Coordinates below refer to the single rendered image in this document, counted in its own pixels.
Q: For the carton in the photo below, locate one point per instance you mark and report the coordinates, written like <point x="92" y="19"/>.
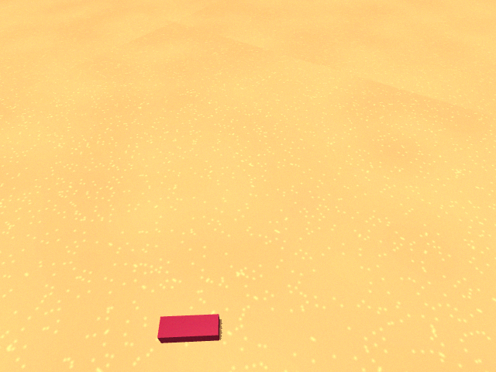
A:
<point x="188" y="328"/>

